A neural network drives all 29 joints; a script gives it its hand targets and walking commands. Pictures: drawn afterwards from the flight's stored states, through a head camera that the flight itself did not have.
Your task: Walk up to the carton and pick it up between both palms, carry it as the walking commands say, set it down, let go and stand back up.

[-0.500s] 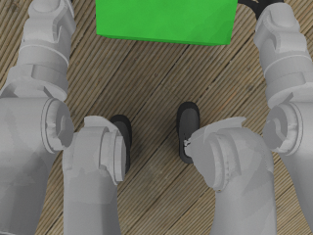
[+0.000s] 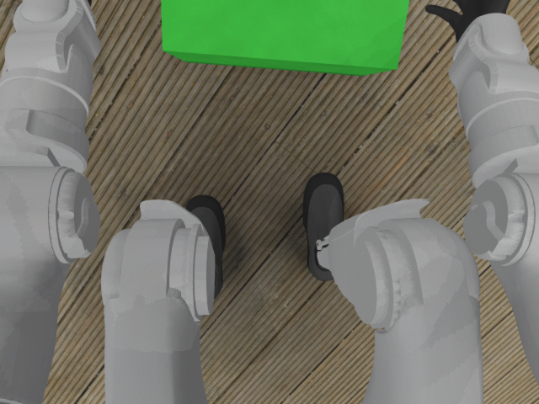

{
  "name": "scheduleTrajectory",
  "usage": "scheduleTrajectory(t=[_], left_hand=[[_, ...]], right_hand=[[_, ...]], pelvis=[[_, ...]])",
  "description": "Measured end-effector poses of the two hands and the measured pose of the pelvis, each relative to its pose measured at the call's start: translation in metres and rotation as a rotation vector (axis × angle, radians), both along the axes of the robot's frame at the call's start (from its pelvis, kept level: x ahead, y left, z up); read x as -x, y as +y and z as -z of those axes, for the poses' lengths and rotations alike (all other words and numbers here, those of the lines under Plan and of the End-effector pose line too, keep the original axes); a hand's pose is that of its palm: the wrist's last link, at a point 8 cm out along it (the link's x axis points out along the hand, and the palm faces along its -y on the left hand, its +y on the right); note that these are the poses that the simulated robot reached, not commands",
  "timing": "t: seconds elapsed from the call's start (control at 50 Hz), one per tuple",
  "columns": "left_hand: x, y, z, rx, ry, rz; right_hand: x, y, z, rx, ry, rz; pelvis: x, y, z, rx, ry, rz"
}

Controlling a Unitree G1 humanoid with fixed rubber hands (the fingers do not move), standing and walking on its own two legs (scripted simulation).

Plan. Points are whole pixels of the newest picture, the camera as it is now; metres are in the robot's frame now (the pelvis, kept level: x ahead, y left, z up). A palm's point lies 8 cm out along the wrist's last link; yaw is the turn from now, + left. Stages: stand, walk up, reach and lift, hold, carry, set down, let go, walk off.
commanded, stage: set down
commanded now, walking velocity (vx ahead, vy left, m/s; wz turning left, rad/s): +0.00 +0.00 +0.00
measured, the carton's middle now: out of the picture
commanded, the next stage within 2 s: let go in 1.52 s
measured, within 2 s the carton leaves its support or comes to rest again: neither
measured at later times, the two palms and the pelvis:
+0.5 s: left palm out of the picture +0.57 +0.20 -0.07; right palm out of the picture +0.51 -0.25 -0.10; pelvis -0.01 +0.00 +0.02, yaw +0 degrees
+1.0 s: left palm out of the picture +0.57 +0.21 +0.07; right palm out of the picture +0.52 -0.26 +0.05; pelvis +0.00 +0.01 +0.14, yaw +0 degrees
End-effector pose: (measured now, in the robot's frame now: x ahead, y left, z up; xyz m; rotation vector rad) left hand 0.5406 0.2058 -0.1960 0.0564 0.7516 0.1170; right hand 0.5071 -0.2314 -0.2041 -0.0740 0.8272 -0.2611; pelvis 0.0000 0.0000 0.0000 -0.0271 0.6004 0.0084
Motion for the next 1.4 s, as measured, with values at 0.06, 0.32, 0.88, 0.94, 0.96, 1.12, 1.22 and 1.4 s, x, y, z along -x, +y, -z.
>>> scheduleTrajectory(t=[0.06,0.32,0.88,0.94,0.96,1.12,1.22,1.4], left_hand=[[-0.002,0.002,-0.003,-0.003,-0.015,0.004],[-0.023,-0.013,-0.061,-0.037,-0.133,0.056],[-0.030,0.009,-0.224,-0.039,-0.140,0.115],[-0.030,0.008,-0.241,-0.047,-0.143,0.122],[-0.031,0.007,-0.248,-0.049,-0.153,0.126],[-0.032,0.007,-0.294,-0.060,-0.136,0.131],[-0.029,0.006,-0.325,-0.065,-0.138,0.142],[-0.018,0.017,-0.376,-0.065,-0.116,0.140]], right_hand=[[-0.003,-0.004,-0.004,0.007,-0.020,0.000],[-0.012,-0.022,-0.054,0.017,-0.175,0.027],[-0.003,-0.022,-0.213,0.002,-0.179,0.031],[-0.005,-0.025,-0.232,0.000,-0.196,0.023],[-0.007,-0.025,-0.241,0.002,-0.213,0.016],[-0.011,-0.029,-0.281,-0.012,-0.197,0.006],[-0.012,-0.030,-0.316,-0.012,-0.219,-0.001],[-0.003,-0.031,-0.365,-0.007,-0.196,-0.001]], pelvis=[[0.000,0.000,0.000,-0.001,-0.002,-0.001],[0.010,0.000,-0.003,-0.001,-0.089,-0.004],[0.005,0.015,-0.111,0.036,-0.160,-0.010],[0.003,0.013,-0.125,0.033,-0.165,-0.012],[0.003,0.012,-0.130,0.031,-0.173,-0.013],[-0.003,0.006,-0.165,0.018,-0.182,-0.018],[-0.005,0.003,-0.190,0.013,-0.206,-0.023],[-0.003,0.003,-0.236,0.012,-0.211,-0.031]])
